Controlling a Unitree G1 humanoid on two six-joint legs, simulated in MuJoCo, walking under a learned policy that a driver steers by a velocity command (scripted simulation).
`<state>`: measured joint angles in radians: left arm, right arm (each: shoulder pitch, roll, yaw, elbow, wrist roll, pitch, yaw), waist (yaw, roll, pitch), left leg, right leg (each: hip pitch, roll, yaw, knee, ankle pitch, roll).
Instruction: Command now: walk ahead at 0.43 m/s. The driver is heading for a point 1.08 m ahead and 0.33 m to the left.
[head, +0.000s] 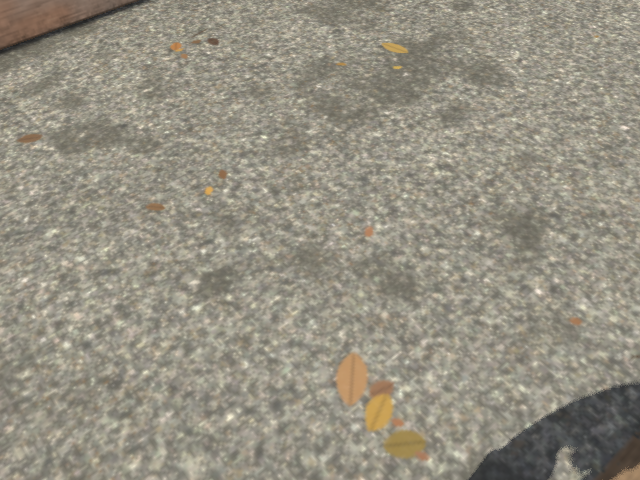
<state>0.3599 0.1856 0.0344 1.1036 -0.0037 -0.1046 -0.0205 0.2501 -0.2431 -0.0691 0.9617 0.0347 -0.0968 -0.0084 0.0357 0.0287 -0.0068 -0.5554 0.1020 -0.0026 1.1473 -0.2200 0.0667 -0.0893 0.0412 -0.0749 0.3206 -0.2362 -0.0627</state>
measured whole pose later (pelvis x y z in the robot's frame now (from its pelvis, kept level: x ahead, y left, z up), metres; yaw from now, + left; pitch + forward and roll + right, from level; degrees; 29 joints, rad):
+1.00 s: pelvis +0.56 +0.01 -0.02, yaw +3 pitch +2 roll +1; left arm 0.10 0.24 0.06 0.90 0.00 -0.12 -0.03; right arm 0.35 -0.25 -0.06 1.00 0.04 -0.08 -0.01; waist -0.02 0.02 0.04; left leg -0.33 0.02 -0.06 1.15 -0.43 0.04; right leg -0.41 -0.01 -0.08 0.53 -0.15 -0.04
